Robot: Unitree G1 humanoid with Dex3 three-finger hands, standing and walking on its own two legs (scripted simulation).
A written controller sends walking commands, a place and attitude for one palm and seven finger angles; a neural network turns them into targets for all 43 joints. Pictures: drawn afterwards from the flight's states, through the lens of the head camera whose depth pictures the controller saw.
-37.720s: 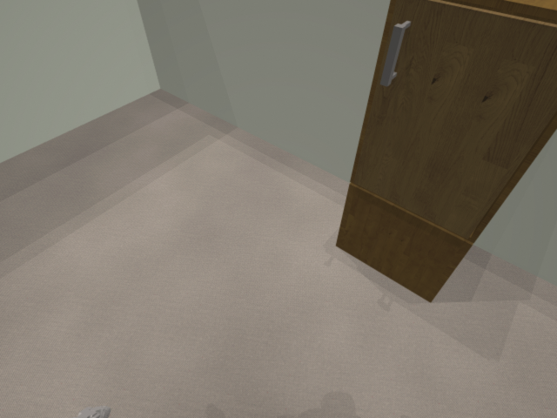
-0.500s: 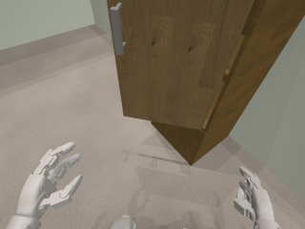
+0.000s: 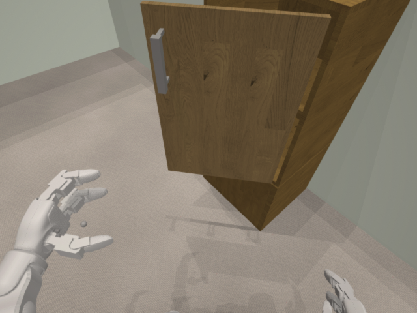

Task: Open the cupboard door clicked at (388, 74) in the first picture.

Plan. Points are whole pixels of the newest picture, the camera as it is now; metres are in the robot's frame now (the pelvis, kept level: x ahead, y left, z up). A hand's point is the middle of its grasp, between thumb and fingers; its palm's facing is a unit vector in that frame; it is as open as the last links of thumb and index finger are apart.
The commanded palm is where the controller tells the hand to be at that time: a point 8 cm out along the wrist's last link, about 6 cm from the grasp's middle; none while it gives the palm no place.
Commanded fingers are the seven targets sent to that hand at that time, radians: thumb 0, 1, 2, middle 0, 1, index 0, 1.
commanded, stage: raise the hand with hooked fingers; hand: left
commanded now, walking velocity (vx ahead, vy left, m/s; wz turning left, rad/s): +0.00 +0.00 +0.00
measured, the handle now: (162, 62) +0.63 +0.16 +0.16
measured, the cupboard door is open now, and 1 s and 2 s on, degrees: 41 41 41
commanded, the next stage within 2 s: move the hooked fingers beside the handle in 1.12 s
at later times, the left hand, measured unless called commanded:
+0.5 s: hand (54, 172) +0.29 +0.26 +0.16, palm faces -0.01 -1.00 -0.08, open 13.9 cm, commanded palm +0.26 +0.31 +0.17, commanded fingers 0.00 -0.50 0.30 -0.30 -1.20 -0.30 -1.20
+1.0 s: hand (67, 154) +0.31 +0.25 +0.18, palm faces -0.02 -1.00 -0.05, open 14.0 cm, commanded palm +0.28 +0.29 +0.18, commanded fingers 0.00 -0.50 0.30 -0.30 -1.20 -0.30 -1.20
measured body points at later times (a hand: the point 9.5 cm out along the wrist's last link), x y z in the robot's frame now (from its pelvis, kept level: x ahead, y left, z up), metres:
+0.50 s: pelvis +0.02 -0.01 +0.02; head +0.01 -0.01 +0.47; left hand +0.28 +0.32 +0.17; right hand +0.20 -0.23 -0.05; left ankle +0.03 +0.11 -0.71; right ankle +0.00 -0.13 -0.71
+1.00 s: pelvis +0.02 -0.03 +0.03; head +0.02 -0.04 +0.48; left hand +0.31 +0.30 +0.18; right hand +0.19 -0.27 -0.05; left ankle +0.03 +0.11 -0.71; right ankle +0.00 -0.13 -0.71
